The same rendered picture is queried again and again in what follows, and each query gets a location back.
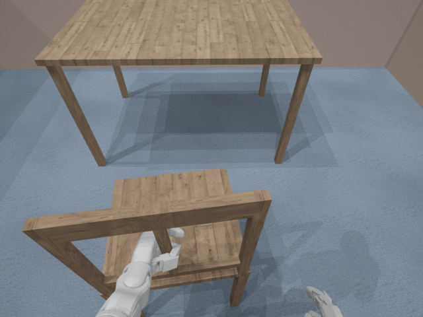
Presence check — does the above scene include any right robot hand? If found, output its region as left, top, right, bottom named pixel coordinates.
left=304, top=286, right=343, bottom=317

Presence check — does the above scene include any table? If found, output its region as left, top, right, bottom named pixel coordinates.
left=35, top=0, right=323, bottom=166

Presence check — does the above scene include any robot left forearm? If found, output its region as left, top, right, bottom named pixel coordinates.
left=95, top=262, right=152, bottom=317

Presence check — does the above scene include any chair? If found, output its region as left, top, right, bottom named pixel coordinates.
left=22, top=168, right=272, bottom=317

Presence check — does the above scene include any left robot hand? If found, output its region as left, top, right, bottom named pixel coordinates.
left=131, top=227, right=184, bottom=273

